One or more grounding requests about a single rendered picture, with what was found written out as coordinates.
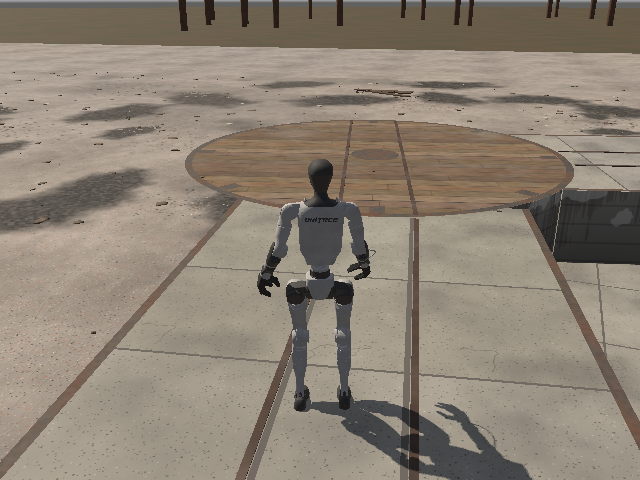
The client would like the robot head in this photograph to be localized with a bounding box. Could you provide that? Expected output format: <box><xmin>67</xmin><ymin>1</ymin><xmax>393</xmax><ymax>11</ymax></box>
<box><xmin>303</xmin><ymin>159</ymin><xmax>338</xmax><ymax>207</ymax></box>

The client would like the robot right upper arm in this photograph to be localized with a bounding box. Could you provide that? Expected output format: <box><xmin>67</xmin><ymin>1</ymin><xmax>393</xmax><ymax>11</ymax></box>
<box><xmin>341</xmin><ymin>202</ymin><xmax>366</xmax><ymax>255</ymax></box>

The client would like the robot torso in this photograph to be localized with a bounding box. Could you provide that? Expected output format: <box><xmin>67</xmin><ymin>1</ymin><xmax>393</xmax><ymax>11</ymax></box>
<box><xmin>297</xmin><ymin>197</ymin><xmax>344</xmax><ymax>300</ymax></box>

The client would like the left robot forearm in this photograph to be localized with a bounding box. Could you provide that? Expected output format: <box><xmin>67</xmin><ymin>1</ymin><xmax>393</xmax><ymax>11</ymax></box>
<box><xmin>260</xmin><ymin>242</ymin><xmax>281</xmax><ymax>280</ymax></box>

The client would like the robot left upper arm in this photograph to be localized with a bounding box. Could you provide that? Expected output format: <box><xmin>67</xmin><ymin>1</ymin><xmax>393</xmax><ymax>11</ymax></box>
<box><xmin>272</xmin><ymin>202</ymin><xmax>300</xmax><ymax>258</ymax></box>

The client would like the left robot hand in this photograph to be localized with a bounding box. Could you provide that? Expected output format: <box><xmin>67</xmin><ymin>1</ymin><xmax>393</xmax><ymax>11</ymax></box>
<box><xmin>257</xmin><ymin>273</ymin><xmax>280</xmax><ymax>297</ymax></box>

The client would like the right robot hand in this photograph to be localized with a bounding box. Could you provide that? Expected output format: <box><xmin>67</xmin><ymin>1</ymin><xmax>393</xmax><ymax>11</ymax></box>
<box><xmin>347</xmin><ymin>263</ymin><xmax>371</xmax><ymax>280</ymax></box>

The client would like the right robot forearm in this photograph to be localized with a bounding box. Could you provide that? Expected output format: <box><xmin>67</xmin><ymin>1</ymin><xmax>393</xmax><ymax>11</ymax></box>
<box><xmin>355</xmin><ymin>240</ymin><xmax>370</xmax><ymax>268</ymax></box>

